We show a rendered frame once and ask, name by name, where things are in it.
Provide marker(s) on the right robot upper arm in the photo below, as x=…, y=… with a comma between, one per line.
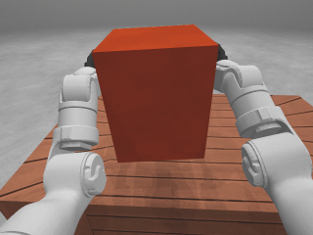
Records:
x=279, y=164

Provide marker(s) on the carton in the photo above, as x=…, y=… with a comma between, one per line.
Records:
x=157, y=85

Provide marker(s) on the robot right hand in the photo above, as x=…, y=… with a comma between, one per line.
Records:
x=221, y=54

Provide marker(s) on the robot left hand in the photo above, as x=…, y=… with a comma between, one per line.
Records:
x=90, y=61

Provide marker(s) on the left robot upper arm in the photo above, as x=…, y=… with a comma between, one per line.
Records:
x=71, y=181

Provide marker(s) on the left robot forearm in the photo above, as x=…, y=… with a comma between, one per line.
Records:
x=77, y=119

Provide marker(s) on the pedestal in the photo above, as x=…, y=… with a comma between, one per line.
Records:
x=209, y=196

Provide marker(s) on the right robot forearm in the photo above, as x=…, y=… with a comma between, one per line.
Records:
x=255, y=112

